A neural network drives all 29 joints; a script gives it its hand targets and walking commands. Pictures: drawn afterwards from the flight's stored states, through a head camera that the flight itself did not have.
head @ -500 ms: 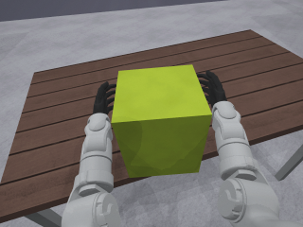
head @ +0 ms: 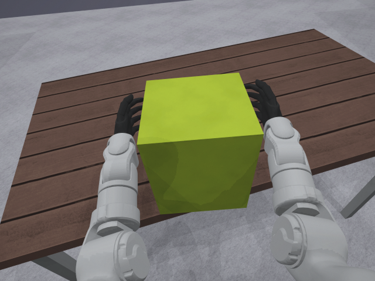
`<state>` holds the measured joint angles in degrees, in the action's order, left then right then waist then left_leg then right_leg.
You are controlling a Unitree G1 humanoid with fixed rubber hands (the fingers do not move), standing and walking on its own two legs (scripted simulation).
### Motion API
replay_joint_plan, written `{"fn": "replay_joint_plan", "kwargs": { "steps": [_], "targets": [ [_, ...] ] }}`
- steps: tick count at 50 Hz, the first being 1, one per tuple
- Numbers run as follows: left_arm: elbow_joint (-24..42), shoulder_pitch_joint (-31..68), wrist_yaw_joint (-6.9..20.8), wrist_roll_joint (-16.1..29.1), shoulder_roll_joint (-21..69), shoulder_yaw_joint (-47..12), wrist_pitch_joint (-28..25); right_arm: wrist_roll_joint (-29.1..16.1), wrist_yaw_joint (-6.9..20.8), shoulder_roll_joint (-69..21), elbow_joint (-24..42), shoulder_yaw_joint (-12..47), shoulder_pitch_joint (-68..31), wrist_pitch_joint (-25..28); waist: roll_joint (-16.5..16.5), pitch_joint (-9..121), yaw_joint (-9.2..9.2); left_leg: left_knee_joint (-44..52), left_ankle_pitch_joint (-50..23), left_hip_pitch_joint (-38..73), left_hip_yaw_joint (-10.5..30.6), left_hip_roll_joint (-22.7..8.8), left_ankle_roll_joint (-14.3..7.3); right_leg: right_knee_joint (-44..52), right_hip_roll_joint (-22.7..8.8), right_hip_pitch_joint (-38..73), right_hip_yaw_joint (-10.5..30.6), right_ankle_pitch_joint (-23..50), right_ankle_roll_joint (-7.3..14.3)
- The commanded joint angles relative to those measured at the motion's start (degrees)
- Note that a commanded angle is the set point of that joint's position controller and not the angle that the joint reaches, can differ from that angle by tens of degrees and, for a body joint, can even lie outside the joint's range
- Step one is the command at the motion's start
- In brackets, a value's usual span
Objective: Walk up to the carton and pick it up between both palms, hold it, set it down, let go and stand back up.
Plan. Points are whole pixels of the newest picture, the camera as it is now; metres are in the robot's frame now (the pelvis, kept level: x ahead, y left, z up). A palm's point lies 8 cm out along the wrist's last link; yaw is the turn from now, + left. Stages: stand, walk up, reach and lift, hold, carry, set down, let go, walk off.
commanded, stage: set down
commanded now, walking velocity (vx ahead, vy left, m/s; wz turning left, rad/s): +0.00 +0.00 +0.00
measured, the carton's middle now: (198, 146) +0.42 +0.00 +0.07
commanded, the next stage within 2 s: none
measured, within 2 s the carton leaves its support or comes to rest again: neither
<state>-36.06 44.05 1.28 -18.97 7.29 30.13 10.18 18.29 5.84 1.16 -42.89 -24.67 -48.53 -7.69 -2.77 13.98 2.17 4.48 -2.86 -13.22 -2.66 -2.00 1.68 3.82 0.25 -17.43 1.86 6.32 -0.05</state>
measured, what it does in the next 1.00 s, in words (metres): stands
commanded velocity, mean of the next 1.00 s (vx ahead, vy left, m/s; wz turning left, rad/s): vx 0.00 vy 0.00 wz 0.00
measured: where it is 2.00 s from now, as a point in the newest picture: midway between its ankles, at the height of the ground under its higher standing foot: outside the picture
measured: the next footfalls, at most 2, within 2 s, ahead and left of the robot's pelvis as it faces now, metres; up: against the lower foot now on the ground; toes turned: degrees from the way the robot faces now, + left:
none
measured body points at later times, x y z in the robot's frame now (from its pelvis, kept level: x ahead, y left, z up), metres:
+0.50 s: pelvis +0.01 +0.00 +0.00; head +0.03 -0.03 +0.45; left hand +0.42 +0.16 +0.13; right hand +0.45 -0.16 +0.13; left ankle -0.02 +0.14 -0.75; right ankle +0.02 -0.12 -0.75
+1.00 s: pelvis -0.03 +0.00 -0.01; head -0.03 +0.00 +0.44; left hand +0.41 +0.24 +0.28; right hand +0.45 -0.15 +0.26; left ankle -0.02 +0.14 -0.75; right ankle +0.02 -0.11 -0.75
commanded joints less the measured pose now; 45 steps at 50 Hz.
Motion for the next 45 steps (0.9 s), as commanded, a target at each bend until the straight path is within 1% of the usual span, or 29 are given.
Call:
{"fn": "replay_joint_plan", "kwargs": {
  "steps": [1, 2, 5, 7, 8, 11, 13, 14, 15, 18, 19, 20, 22, 25, 27, 30, 31, 32, 33, 34, 35, 36, 37, 38, 39, 41, 42, 44, 45],
  "targets": [
    [1.23, 24.84, 9.29, 0.8, 21.79, -17.15, 1.82, -0.41, 9.6, -30.84, -2.9, 18.06, -20.13, -1.97, 5.89, 14.87, 2.62, 0.69, 0.25, -0.72, -0.6, 5.48, -1.09, -4.85, 3.0, 21.64, -2.97, 4.31, -2.3],
    [2.36, 24.52, 9.26, 1.07, 22.25, -17.47, 1.95, -1.05, 9.75, -30.32, -1.33, 18.84, -21.11, -2.07, 5.7, 15.88, 3.41, 0.52, -1.01, 0.36, -0.31, 5.29, -0.93, -4.6, 3.21, 21.85, -2.59, 5.05, -2.06],
    [4.39, 24.24, 9.07, 1.81, 22.66, -18.76, 2.4, -0.98, 9.64, -29.72, 2.21, 19.46, -21.91, -2.24, 5.24, 16.09, 3.28, -0.35, -4.2, 2.07, -0.41, 5.18, -0.75, -5.03, 3.47, 20.96, -2.6, 6.24, -2.13],
    [5.09, 22.94, 8.76, 2.7, 22.49, -19.37, 3.08, -1.36, 9.26, -28.86, 4.17, 20.34, -21.72, -2.75, 6.61, 16.96, 3.15, -0.87, -5.62, 3.55, 0.18, 5.03, -0.46, -5.42, 3.4, 21.35, -2.86, 6.85, -2.16],
    [5.73, 22.32, 8.66, 2.59, 21.66, -19.6, 3.32, -1.28, 9.01, -28.79, 3.47, 19.92, -20.41, -3.23, 6.47, 14.94, 2.4, -0.73, -5.74, 3.52, -0.01, 5.17, -0.51, -5.21, 3.32, 21.62, -2.74, 7.87, -2.24],
    [6.53, 20.74, 8.2, 1.59, 20.23, -19.0, 3.88, -1.71, 8.91, -27.72, 1.55, 19.8, -17.36, -4.05, 5.21, 14.03, 3.21, -1.2, -7.35, 2.64, -0.26, 5.28, 0.07, -5.65, 3.59, 23.21, -2.77, 9.5, -2.2],
    [6.54, 18.5, 8.06, 2.32, 20.22, -19.31, 4.0, -1.12, 8.33, -26.36, 4.33, 19.65, -16.85, -3.97, 5.91, 15.28, 2.23, -1.73, -10.64, 5.55, -0.13, 5.27, 0.1, -5.97, 3.56, 23.79, -2.84, 11.48, -2.64],
    [6.58, 18.64, 7.86, 2.27, 19.59, -19.05, 4.1, -1.53, 8.09, -25.66, 4.68, 19.12, -17.71, -3.86, 5.4, 14.84, 2.77, -2.09, -11.23, 5.25, 0.22, 5.24, 0.44, -5.97, 3.65, 23.62, -2.66, 12.01, -2.12],
    [8.05, 18.06, 7.3, 2.05, 17.74, -18.88, 4.03, -1.74, 7.81, -24.16, 4.69, 18.85, -16.26, -4.04, 4.32, 15.26, 2.71, -2.03, -11.72, 6.59, 0.37, 5.14, 0.27, -5.77, 3.83, 23.03, -2.34, 11.32, -1.76],
    [9.07, 17.32, 5.09, 2.89, 10.47, -16.13, 3.52, -1.35, 6.02, -16.93, 5.15, 16.53, -14.86, -3.81, 6.08, 14.47, 2.44, -3.29, -10.79, 7.4, 0.28, 5.15, 0.33, -6.78, 3.91, 23.0, -3.15, 10.66, -2.65],
    [9.16, 16.65, 3.82, 3.13, 6.99, -15.64, 3.15, -1.43, 4.65, -13.38, 5.82, 14.84, -14.33, -3.55, 5.12, 14.8, 1.37, -3.82, -11.97, 7.44, -0.11, 5.15, 0.4, -7.49, 3.97, 22.98, -2.95, 12.41, -2.68],
    [9.45, 15.94, 2.39, 3.33, 2.18, -13.27, 3.09, -2.68, 3.42, -8.83, 5.45, 13.68, -14.25, -3.52, 5.14, 15.42, 1.92, -4.7, -11.43, 7.39, -0.41, 5.47, 0.45, -8.46, 3.94, 23.3, -2.89, 13.11, -3.04],
    [9.01, 14.51, -1.63, 4.35, -10.75, -9.38, 2.87, -3.56, -0.89, 4.71, 4.93, 8.54, -12.77, -3.52, 5.3, 17.91, 1.2, -7.1, -11.29, 7.41, -0.86, 5.28, 1.08, -10.28, 4.02, 23.23, -3.54, 13.45, -3.36],
    [6.02, 20.14, -6.73, 11.39, -18.93, -8.99, 2.94, -11.19, -6.08, 13.91, 7.23, 10.56, -21.56, -3.41, 5.35, 21.41, 2.02, -12.15, -9.31, 3.69, -1.46, 5.35, 0.56, -15.2, 4.31, 22.91, -3.53, 11.97, -3.19],
    [7.39, 25.25, -8.24, 16.67, -20.89, -11.38, 2.73, -16.33, -8.32, 15.6, 8.5, 13.28, -26.49, -3.42, 4.83, 24.43, 1.8, -15.14, -9.23, 1.38, -1.14, 5.3, 0.22, -18.97, 4.0, 23.62, -2.93, 12.68, -3.2],
    [10.44, 31.88, -8.37, 23.84, -23.8, -15.99, 2.04, -24.18, -9.77, 18.99, 10.88, 18.2, -33.21, -2.93, 4.34, 33.11, 2.31, -20.14, -12.95, 3.35, -1.66, 5.64, -0.01, -23.63, 3.52, 24.65, -1.89, 17.39, -3.07],
    [11.03, 33.63, -8.49, 26.34, -24.86, -17.41, 2.04, -25.5, -10.41, 20.73, 13.01, 19.65, -35.0, -2.89, 6.27, 36.71, 2.04, -21.22, -14.99, 3.68, -1.41, 5.36, -0.24, -24.96, 3.7, 25.95, -1.72, 19.67, -3.34],
    [14.22, 35.9, -8.5, 29.71, -26.51, -19.5, 2.39, -28.59, -11.04, 21.79, 19.41, 22.22, -38.87, -3.17, 6.77, 42.01, 2.19, -23.2, -17.55, 3.56, -1.28, 5.47, -0.52, -27.24, 3.16, 28.22, -1.4, 23.09, -3.87],
    [16.37, 38.47, -8.48, 32.25, -27.65, -21.18, 2.99, -30.99, -11.72, 22.5, 21.83, 23.79, -40.95, -4.01, 7.29, 45.55, 1.87, -24.1, -18.5, 2.39, -1.45, 5.55, -0.47, -29.03, 3.25, 29.91, -1.45, 25.81, -4.12],
    [15.35, 38.29, -8.41, 33.36, -28.73, -22.09, 4.29, -32.32, -12.43, 23.87, 21.5, 24.78, -41.13, -5.16, 7.02, 45.56, 2.25, -24.57, -18.25, 0.54, -1.39, 5.61, -0.33, -29.7, 3.38, 30.19, -1.52, 24.6, -4.4],
    [14.0, 36.95, -8.39, 35.07, -30.0, -22.61, 5.88, -34.13, -12.72, 22.79, 20.95, 27.03, -40.69, -6.9, 8.78, 43.42, 3.03, -24.14, -16.28, -0.51, -1.06, 5.42, -0.39, -29.62, 3.6, 29.63, -1.63, 22.42, -4.46],
    [10.52, 36.51, -8.02, 36.12, -31.27, -23.87, 8.07, -34.69, -12.68, 22.99, 18.83, 28.32, -40.7, -9.09, 8.96, 39.58, 2.33, -23.36, -12.96, -3.68, -1.33, 5.2, -0.88, -30.27, 3.36, 30.26, -1.01, 21.33, -4.65],
    [9.7, 37.43, -7.37, 36.18, -32.1, -23.8, 10.56, -35.38, -12.51, 22.84, 16.03, 27.91, -39.01, -11.8, 8.83, 34.18, 2.14, -23.37, -9.19, -4.03, -0.2, 5.15, -0.82, -29.19, 3.17, 26.7, -1.11, 15.22, -4.21],
    [6.43, 36.93, -7.11, 36.37, -33.63, -23.65, 13.08, -34.67, -12.38, 25.61, 12.69, 26.74, -36.48, -14.49, 6.69, 28.31, 0.85, -22.44, -4.68, -5.07, -0.34, 5.36, 0.02, -27.05, 3.18, 24.43, -1.73, 9.22, -3.96],
    [4.42, 37.48, -6.75, 36.03, -34.72, -23.69, 15.29, -34.97, -12.07, 24.65, 9.42, 27.01, -35.71, -17.03, 6.08, 23.21, 1.17, -22.03, -0.79, -5.93, -0.61, 5.19, -0.55, -26.07, 2.93, 20.96, -1.85, 3.67, -3.85],
    [-0.99, 38.68, -6.14, 35.83, -36.8, -23.92, 19.27, -34.6, -11.34, 25.88, 0.39, 25.28, -34.39, -21.52, 5.97, 12.62, 0.16, -20.63, 9.19, -7.47, -0.5, 5.04, -0.06, -23.41, 2.9, 15.25, -2.26, -7.13, -3.84],
    [-4.12, 41.91, -5.83, 35.08, -36.99, -24.06, 20.55, -34.22, -10.97, 26.7, -3.9, 23.98, -35.87, -22.95, 4.45, 8.68, -1.21, -20.14, 12.59, -7.61, -0.55, 5.15, 0.11, -22.71, 2.86, 12.68, -2.81, -11.01, -3.39],
    [-9.47, 43.64, -5.26, 34.25, -36.13, -23.58, 21.98, -33.47, -9.96, 26.83, -8.63, 22.84, -38.29, -24.02, 3.18, 4.16, -0.52, -19.9, 14.73, -8.63, -0.68, 4.81, 0.45, -22.19, 2.69, 8.84, -3.16, -14.25, -2.48],
    [-10.77, 45.5, -4.79, 34.33, -35.7, -24.4, 22.13, -33.18, -9.49, 28.4, -9.96, 22.41, -39.25, -23.9, 3.37, 2.95, -1.45, -20.47, 14.93, -7.99, -0.47, 5.14, 0.7, -21.79, 2.48, 9.13, -3.13, -14.6, -2.13]
  ]
}}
